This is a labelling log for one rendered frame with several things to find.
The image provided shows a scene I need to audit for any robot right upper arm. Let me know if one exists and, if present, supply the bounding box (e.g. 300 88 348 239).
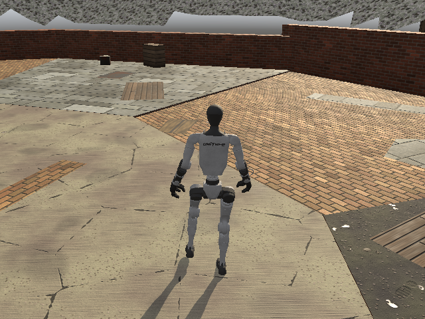
228 134 246 170

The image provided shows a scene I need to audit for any robot left upper arm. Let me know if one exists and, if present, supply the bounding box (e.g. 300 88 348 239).
181 133 201 169

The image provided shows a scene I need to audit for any robot right forearm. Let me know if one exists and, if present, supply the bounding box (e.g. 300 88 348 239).
239 160 250 183

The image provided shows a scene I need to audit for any humanoid robot torso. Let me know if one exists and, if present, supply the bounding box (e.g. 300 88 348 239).
199 130 229 199

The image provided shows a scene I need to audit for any right robot foot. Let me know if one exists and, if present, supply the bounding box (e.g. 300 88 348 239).
216 258 226 275

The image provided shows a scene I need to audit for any robot left forearm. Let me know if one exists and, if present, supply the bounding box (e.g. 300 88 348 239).
172 159 187 186

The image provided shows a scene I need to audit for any robot right hand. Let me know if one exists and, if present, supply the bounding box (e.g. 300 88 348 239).
236 181 252 193

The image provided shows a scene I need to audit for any robot left hand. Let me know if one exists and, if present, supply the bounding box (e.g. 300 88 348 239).
170 182 185 198

